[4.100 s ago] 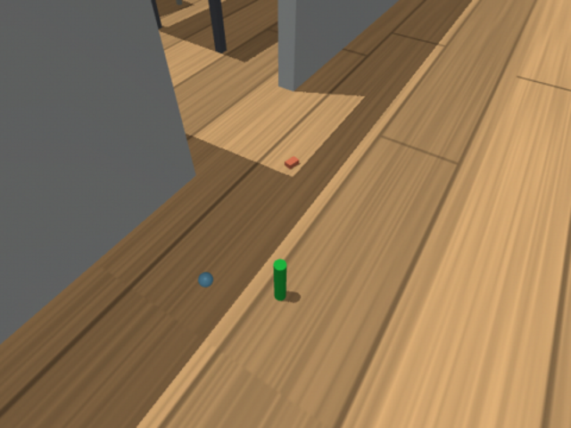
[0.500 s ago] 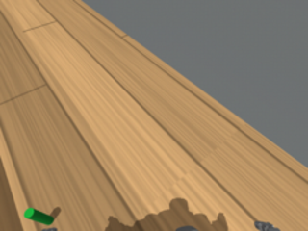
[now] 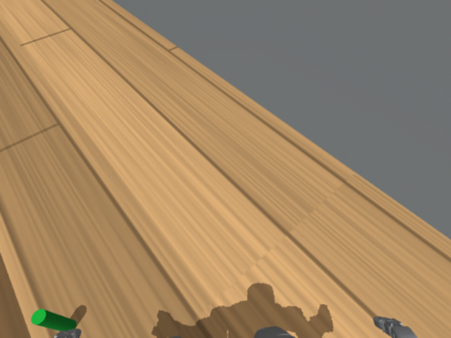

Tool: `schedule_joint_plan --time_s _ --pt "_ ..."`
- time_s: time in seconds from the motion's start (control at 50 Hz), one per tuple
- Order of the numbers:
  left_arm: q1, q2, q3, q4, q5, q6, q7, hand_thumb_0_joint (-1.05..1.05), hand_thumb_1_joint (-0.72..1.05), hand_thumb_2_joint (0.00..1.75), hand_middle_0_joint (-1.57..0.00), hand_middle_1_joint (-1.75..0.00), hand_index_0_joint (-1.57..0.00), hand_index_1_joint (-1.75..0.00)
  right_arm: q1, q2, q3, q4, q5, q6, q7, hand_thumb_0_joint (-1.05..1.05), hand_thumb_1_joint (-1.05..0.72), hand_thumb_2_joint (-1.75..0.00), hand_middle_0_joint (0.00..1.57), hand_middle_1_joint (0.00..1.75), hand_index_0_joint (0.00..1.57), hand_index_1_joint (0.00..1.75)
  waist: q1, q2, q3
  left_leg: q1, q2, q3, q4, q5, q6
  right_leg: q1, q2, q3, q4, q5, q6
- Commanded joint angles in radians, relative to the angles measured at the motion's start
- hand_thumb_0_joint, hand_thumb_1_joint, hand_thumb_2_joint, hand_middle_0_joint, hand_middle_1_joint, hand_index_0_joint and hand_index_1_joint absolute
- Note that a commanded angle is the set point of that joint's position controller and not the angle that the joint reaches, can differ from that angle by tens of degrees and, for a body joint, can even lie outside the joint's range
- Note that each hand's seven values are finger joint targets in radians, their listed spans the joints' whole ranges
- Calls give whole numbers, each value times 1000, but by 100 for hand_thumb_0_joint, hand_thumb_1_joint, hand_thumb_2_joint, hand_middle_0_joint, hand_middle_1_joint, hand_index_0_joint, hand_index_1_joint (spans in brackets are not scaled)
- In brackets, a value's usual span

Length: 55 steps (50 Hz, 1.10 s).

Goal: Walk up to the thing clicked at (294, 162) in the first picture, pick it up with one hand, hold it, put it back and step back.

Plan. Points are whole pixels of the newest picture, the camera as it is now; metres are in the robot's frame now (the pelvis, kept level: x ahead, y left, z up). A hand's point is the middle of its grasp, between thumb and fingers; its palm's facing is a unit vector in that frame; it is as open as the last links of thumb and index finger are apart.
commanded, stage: walk up
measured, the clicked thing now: out of the picture +0.56 +1.32 -0.75
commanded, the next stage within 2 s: stand in 0.18 s
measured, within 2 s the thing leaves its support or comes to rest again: neither
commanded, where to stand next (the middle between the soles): +0.06 +0.00 m, yaw +5 degrees
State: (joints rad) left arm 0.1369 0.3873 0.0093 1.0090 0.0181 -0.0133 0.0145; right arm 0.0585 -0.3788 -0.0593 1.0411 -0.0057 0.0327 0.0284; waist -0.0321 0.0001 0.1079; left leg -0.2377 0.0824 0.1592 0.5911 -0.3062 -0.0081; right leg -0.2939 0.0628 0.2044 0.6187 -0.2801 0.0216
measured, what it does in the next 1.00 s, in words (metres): stands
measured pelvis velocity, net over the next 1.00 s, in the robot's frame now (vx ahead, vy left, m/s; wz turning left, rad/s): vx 0.00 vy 0.01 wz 0.07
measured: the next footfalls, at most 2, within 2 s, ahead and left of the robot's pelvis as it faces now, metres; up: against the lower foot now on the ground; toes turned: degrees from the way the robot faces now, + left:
none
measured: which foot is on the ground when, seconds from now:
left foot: down 0.00-1.00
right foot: down 0.00-1.00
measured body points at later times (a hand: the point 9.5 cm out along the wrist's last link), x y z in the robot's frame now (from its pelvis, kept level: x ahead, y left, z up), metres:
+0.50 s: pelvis +0.01 +0.01 +0.01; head +0.01 +0.01 +0.46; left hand +0.10 +0.31 -0.11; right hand +0.09 -0.29 -0.12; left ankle +0.01 +0.13 -0.73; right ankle +0.04 -0.14 -0.73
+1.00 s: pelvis +0.00 +0.01 +0.02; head +0.00 +0.01 +0.47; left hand +0.05 +0.31 -0.11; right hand +0.09 -0.29 -0.11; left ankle +0.01 +0.13 -0.73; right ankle +0.04 -0.14 -0.73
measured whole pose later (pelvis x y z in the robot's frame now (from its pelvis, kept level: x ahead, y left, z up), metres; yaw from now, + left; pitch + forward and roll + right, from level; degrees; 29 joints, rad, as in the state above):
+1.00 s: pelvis +0.00 +0.01 +0.02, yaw +4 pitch -3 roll +0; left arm 0.13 0.35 -0.01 1.11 0.02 -0.01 0.00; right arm 0.10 -0.35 -0.04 1.13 -0.01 0.00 0.02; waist -0.02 0.00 0.06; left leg -0.13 0.04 0.10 0.37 -0.18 0.00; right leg -0.15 0.01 0.14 0.37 -0.17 0.04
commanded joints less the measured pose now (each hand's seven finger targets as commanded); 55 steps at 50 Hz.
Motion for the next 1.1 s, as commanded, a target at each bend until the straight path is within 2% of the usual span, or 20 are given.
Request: schedule_joint_plan --time_s 0.0,0.1,0.14,0.16,0.18,0.2,0.28,0.34,0.4,0.52,0.6,0.64,0.7,0.78,0.86,0.92,0.96,1.02,1.04,1.08 --pt "-4 236 51 -72 -2 -25 14 0 90 90 -20 -30 -20 -30 -64 -225 -47 -93 2 -18 -10 0 -90 -90 20 30 20 30 9 -19 -142 135 74 -114 -82 -29 88 -77 -99 70 -106 251 -100" --pt "-36 249 50 -91 2 -29 17 0 90 90 -20 -30 -20 -30 -36 -201 -43 -89 7 -15 -8 0 -90 -90 20 30 20 30 -10 -84 -151 150 20 -119 -50 -44 63 -94 -141 187 -175 239 -130" --pt "-43 238 48 -98 -1 -28 17 0 90 90 -20 -30 -20 -30 -14 -211 -45 -81 4 -21 -8 0 -90 -90 20 30 20 30 -16 -62 -162 172 42 -141 -95 -19 72 -99 -126 150 -146 253 -113" --pt "-47 194 36 -59 -7 -27 9 0 90 90 -20 -30 -20 -30 0 -180 -27 -53 4 -28 -12 0 -90 -90 20 30 20 30 -15 -40 -211 182 56 -176 -152 41 68 -17 -144 77 -183 225 -75" --pt "-58 189 35 -62 -11 -26 5 0 90 90 -20 -30 -20 -30 -6 -189 -29 -51 0 -35 -15 0 -90 -90 20 30 20 30 -11 -42 -214 185 72 -168 -183 77 70 17 -133 49 -181 233 -54" --pt "-33 180 31 -50 -12 -23 2 0 90 90 -20 -30 -20 -30 -31 -202 -29 -45 -6 -40 -17 0 -90 -90 20 30 20 30 9 -29 -202 214 85 -170 -197 122 70 -2 -117 22 -170 258 -44" --pt "-57 181 31 -21 -14 -16 -1 0 90 90 -20 -30 -20 -30 -35 -213 -22 -25 -5 -51 -24 0 -90 -90 20 30 20 30 17 2 -167 187 81 -153 -234 196 55 77 -121 -13 -187 333 -41" --pt "-64 166 27 -6 -14 -12 -4 0 90 90 -20 -30 -20 -30 -42 -209 -20 -14 -8 -53 -26 0 -90 -90 20 30 20 30 23 26 -138 181 86 -154 -280 143 50 74 -115 -23 -217 278 -37" --pt "-79 172 27 8 -10 -11 -4 0 90 90 -20 -30 -20 -30 -44 -201 -21 -6 -9 -51 -25 0 -90 -90 20 30 20 30 19 22 -106 151 76 -157 -308 39 44 79 -119 -17 -253 220 -37" --pt "-76 172 26 24 -7 -20 -3 0 90 90 -20 -30 -20 -30 -32 -187 -21 7 -5 -54 -23 0 -90 -90 20 30 20 30 9 -2 -133 217 70 -155 -294 108 37 65 -130 -18 -276 261 -35" --pt "-81 172 24 29 -6 -21 -1 0 90 90 -20 -30 -20 -30 -29 -186 -19 9 -5 -51 -23 0 -90 -90 20 30 20 30 5 3 -121 204 65 -156 -294 96 37 65 -136 -16 -290 241 -35" --pt "-69 173 24 32 -7 -20 -2 0 90 90 -20 -30 -20 -30 -28 -186 -19 11 -5 -50 -22 0 -90 -90 20 30 20 30 7 -1 -110 198 64 -159 -308 41 38 48 -135 -14 -307 208 -34" --pt "-73 178 24 33 -6 -25 -1 0 90 90 -20 -30 -20 -30 -23 -182 -18 13 -4 -51 -21 0 -90 -90 20 30 20 30 3 -20 -139 239 65 -158 -286 125 38 48 -147 -8 -306 255 -37" --pt "-65 180 19 37 -7 -25 0 0 90 90 -20 -30 -20 -30 -16 -183 -15 21 -4 -47 -19 0 -90 -90 20 30 20 30 2 -22 -104 199 56 -165 -292 67 36 39 -151 -2 -335 192 -35" --pt "-63 181 21 39 -7 -25 1 0 90 90 -20 -30 -20 -30 -16 -184 -14 21 -3 -49 -19 0 -90 -90 20 30 20 30 7 -12 -134 209 63 -173 -293 117 37 68 -152 -12 -316 234 -36" --pt "-60 182 20 42 -9 -23 -2 0 90 90 -20 -30 -20 -30 -11 -184 -12 26 -2 -52 -19 0 -90 -90 20 30 20 30 9 -12 -120 193 61 -178 -299 106 34 72 -151 -12 -316 202 -39" --pt "-44 174 17 45 -8 -20 -3 0 90 90 -20 -30 -20 -30 -15 -189 -12 29 -3 -50 -19 0 -90 -90 20 30 20 30 15 0 -78 162 59 -187 -318 10 35 42 -143 -13 -333 135 -38" --pt "-38 179 20 43 -6 -18 -5 0 90 90 -20 -30 -20 -30 -13 -194 -14 26 -3 -52 -19 0 -90 -90 20 30 20 30 18 11 -95 165 64 -191 -329 -6 38 53 -142 -23 -323 150 -41" --pt "-48 186 23 42 -6 -20 -4 0 90 90 -20 -30 -20 -30 -9 -189 -14 26 -1 -53 -19 0 -90 -90 20 30 20 30 12 -8 -109 178 63 -193 -323 28 37 66 -147 -16 -315 170 -43" --pt "-42 180 22 41 -7 -19 -6 0 90 90 -20 -30 -20 -30 -7 -189 -12 28 -3 -53 -19 0 -90 -90 20 30 20 30 18 -6 -87 160 63 -197 -333 -8 37 56 -145 -16 -322 140 -43"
